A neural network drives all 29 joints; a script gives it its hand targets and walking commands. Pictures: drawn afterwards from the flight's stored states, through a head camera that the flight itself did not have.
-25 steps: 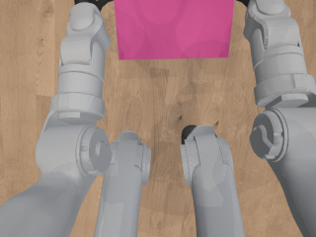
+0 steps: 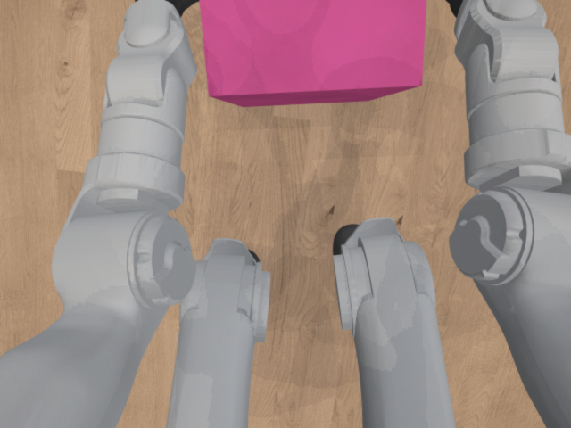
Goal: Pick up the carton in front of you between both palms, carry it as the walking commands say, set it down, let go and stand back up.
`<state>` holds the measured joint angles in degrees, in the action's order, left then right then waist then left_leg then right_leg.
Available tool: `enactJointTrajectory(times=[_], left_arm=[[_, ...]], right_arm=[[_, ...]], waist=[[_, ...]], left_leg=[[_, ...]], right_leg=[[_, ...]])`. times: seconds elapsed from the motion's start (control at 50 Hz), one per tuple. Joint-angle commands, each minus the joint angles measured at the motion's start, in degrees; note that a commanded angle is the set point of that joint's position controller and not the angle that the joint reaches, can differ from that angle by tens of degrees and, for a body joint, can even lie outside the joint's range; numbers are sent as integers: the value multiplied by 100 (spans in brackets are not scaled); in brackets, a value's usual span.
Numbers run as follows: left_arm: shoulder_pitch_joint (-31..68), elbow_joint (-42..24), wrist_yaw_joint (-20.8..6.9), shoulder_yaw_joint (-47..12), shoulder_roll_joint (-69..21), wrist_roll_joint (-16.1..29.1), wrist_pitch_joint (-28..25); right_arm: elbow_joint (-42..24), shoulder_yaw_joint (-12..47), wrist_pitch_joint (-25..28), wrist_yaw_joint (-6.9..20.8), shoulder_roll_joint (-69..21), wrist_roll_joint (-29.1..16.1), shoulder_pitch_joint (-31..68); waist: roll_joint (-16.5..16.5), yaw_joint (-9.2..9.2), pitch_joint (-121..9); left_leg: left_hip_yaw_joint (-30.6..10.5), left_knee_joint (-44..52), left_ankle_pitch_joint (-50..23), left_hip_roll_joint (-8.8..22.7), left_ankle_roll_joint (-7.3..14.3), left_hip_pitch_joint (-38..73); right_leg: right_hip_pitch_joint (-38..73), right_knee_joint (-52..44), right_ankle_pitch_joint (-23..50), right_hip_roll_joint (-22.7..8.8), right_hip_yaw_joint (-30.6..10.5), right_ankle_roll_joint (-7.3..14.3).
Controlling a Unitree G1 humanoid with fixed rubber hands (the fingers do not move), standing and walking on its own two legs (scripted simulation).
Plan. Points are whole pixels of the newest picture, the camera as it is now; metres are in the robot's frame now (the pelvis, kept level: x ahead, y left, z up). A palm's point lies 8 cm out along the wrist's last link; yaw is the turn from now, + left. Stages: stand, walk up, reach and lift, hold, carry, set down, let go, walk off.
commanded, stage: set down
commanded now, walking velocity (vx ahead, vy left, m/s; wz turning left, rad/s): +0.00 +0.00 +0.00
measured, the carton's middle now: (306, 15) +0.56 -0.08 -0.27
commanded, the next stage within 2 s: let go in 1.96 s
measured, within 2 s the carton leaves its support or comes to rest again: neither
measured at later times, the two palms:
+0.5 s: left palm (161, 7) +0.56 +0.08 -0.17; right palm out of the picture +0.54 -0.24 -0.18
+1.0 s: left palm (145, 25) +0.55 +0.11 -0.20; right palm out of the picture +0.53 -0.29 -0.19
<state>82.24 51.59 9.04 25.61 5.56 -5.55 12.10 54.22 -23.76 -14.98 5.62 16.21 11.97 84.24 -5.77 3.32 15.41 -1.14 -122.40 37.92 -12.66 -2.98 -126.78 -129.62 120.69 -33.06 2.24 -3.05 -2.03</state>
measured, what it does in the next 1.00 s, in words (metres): stands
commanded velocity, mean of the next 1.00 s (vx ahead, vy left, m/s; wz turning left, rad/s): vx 0.00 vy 0.00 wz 0.00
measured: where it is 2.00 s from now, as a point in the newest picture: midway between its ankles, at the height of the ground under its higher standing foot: (299, 306)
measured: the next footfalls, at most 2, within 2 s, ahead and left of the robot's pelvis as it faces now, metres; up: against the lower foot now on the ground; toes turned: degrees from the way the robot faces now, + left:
none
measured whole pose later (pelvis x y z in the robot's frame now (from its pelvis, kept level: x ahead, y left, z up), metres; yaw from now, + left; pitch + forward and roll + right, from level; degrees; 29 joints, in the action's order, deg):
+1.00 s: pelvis -0.02 -0.02 -0.03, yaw +1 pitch +32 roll +2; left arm 86.3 56.7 9.6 4.8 19.0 13.5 8.4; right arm 62.3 -9.9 -6.0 -0.9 30.5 -10.3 88.1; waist -2.7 3.1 29.8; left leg 0.9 -129.8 37.9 -6.7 -2.0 -123.9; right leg -127.3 128.4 -33.0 -0.7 0.4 1.9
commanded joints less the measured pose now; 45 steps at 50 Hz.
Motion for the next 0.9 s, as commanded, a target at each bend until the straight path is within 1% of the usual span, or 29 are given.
enactJointTrajectory(times=[0.0, 0.1, 0.14, 0.16, 0.18, 0.2, 0.22, 0.24, 0.26, 0.28, 0.3, 0.32, 0.34, 0.36, 0.38, 0.42, 0.44, 0.5, 0.56, 0.62, 0.64, 0.66, 0.68, 0.72, 0.74, 0.78, 0.84, 0.86, 0.88], left_arm=[[2590, 397, -1439, -2041, -4593, 421, 138], [2417, 626, -1393, -1984, -4161, 432, 170], [2113, 658, -1398, -1798, -4002, 246, 165], [1956, 755, -1403, -1762, -3820, 283, 167], [1902, 1042, -1413, -1409, -3688, 20, 236], [1894, 1007, -1467, -1578, -3968, 113, 208], [2164, 693, -1462, -1733, -3743, 145, 167], [2067, 1144, -1522, -1365, -3654, 53, 249], [2105, 890, -1554, -1379, -3583, 39, 216], [2253, 790, -1542, -1670, -3377, 198, 237], [2022, 1013, -1463, -1289, -3220, -90, 260], [1950, 1194, -1471, -1110, -3353, -67, 295], [1861, 1161, -1442, -1153, -3133, -100, 241], [1841, 1206, -1453, -1348, -3169, 26, 219], [1746, 1101, -1444, -865, -3164, -58, 177], [2074, 916, -1427, -1320, -2782, 149, 129], [1788, 1347, -1448, -996, -3070, -247, 199], [1957, 1332, -1321, -1314, -2681, 117, 138], [1745, 1323, -1307, -1133, -2721, 231, 140], [1402, 629, -918, -891, -777, -39, -137], [1137, 697, -780, -960, -505, -4, -227], [1064, 729, -520, -748, 263, -21, -407], [1172, 411, -272, -840, 1034, 219, -501], [1617, 234, 26, -1192, 1793, 731, -686], [1614, 169, 2, -1516, 1390, 1141, -715], [1859, 4, -66, -1628, 1775, 1297, -798], [2169, -248, 2, -2134, 1769, 1875, -737], [2163, 222, 45, -1893, 1981, 1802, -650], [2451, -329, 16, -2402, 1798, 2037, -573]], right_arm=[[524, 1407, -39, 1158, -3915, -250, 1822], [732, 1222, -24, 1169, -3594, -328, 1738], [576, 1263, -61, 1182, -3522, -303, 1712], [959, 987, -129, 1192, -3558, -85, 1337], [844, 1207, -129, 1165, -3505, -162, 1426], [931, 1012, -98, 1202, -3385, -104, 1556], [775, 996, -60, 1176, -3524, -98, 1469], [912, 933, -139, 1168, -3348, 117, 1495], [943, 986, -98, 1136, -3233, 107, 1478], [718, 949, -73, 1096, -3039, -51, 1596], [1087, 943, -147, 1114, -3291, -15, 1415], [1256, 693, -170, 1055, -2831, 250, 1167], [1315, 697, -142, 1030, -2901, 137, 1185], [1047, 600, -100, 1024, -2735, 154, 1258], [1149, 797, -116, 1012, -2842, 15, 1398], [873, 575, 28, 939, -2572, 91, 1417], [1257, 494, 27, 931, -2468, 208, 1291], [1558, 443, -43, 974, -2450, 87, 1304], [1033, 338, 136, 881, -1797, 141, 1140], [978, -77, 372, 484, -597, 205, 743], [624, -171, 625, 219, 456, 218, 794], [925, 150, 733, -13, 1115, -139, 981], [504, 70, 976, -289, 1658, -415, 946], [485, 379, 1213, -626, 2015, -969, 1320], [-129, 490, 1378, -710, 2160, -1140, 1931], [217, 966, 1283, -683, 1618, -1756, 1784], [-44, 1145, 1322, -676, 2020, -2161, 2023], [89, 1431, 1222, -662, 2157, -2317, 2349], [251, 1221, 1146, -639, 2191, -2184, 2323]], waist=[[57, 820, -4476], [-116, 703, -4033], [-307, 216, -3798], [-142, 612, -4126], [-5, 221, -3653], [-144, 696, -3538], [-214, 258, -3533], [330, 587, -3534], [279, 469, -3229], [13, 722, -3617], [105, 194, -3287], [14, 699, -3119], [-104, 219, -3353], [-134, 590, -3119], [135, 151, -2929], [110, 667, -3386], [-280, 375, -2969], [142, 351, -3155], [43, 733, -3385], [210, 384, -3915], [-184, 903, -3977], [-91, 62, -4435], [294, 615, -4482], [390, 136, -5658], [480, 416, -5768], [420, 34, -5740], [646, 466, -6924], [817, -47, -6447], [721, 638, -6369]], left_leg=[[351, 837, -1639, 138, 32, 1746], [391, 784, -1244, 170, 67, 1352], [452, 916, -1205, 197, 33, 1535], [489, 812, -1027, 171, 59, 1842], [474, 835, -1088, 209, 111, 1806], [404, 786, -862, 207, 113, 1381], [511, 754, -831, 208, 143, 1260], [369, 612, -754, 259, 197, 1228], [387, 670, -801, 274, 159, 1381], [310, 667, -816, 311, 126, 1435], [457, 684, -748, 272, 193, 1566], [390, 816, -604, 305, 123, 1261], [452, 659, -755, 326, 72, 1512], [324, 578, -732, 359, 114, 1502], [521, 698, -703, 286, 130, 1399], [278, 595, -764, 352, 127, 1758], [453, 805, -518, 286, 148, 1345], [300, 639, -715, 323, 128, 1847], [290, 568, -925, 366, 76, 1988], [334, 658, -1505, 382, -10, 2408], [279, 518, -1810, 425, -144, 2172], [344, 482, -2124, 420, -168, 2754], [324, 487, -1941, 526, -205, 2285], [238, 229, -2729, 565, -105, 2626], [220, 152, -2845, 490, -189, 2553], [313, 69, -2582, 611, -117, 2226], [425, 59, -2595, 673, -66, 2297], [526, 144, -2127, 616, -6, 1982], [259, 355, -1906, 707, 20, 2421]], right_leg=[[3012, -855, 1945, 259, 308, 506], [2968, -610, 1837, 196, 338, 469], [2736, -634, 1562, 175, 212, 409], [2921, -659, 1369, 238, 386, 415], [2592, -758, 1164, 233, 262, 382], [2963, -696, 1338, 197, 254, 451], [2656, -628, 1304, 264, 149, 452], [2642, -543, 1254, 130, 239, 431], [2542, -678, 1050, 216, 255, 429], [2794, -589, 1289, 181, 260, 418], [2454, -641, 950, 154, 198, 434], [2711, -776, 1045, 198, 265, 500], [2709, -556, 1095, 112, 191, 444], [2656, -572, 1062, 129, 92, 466], [2627, -697, 883, 197, 72, 499], [2558, -455, 1037, 158, 306, 403], [2327, -646, 820, 253, 177, 584], [2568, -423, 952, 65, 224, 470], [2694, -449, 1143, 73, 339, 419], [2636, -386, 1489, 49, 451, 256], [3015, -349, 2118, -7, 408, 321], [2902, -318, 2063, -58, 312, 272], [3232, -209, 2443, -55, 550, 202], [3641, 59, 2977, -163, 344, 148], [3938, -6, 3328, -268, 320, 206], [4214, -8, 3389, -236, -22, 149], [5690, 170, 3911, -285, -40, 222], [5516, 49, 3419, -270, -91, 226], [5121, -23, 3008, -275, 202, 270]])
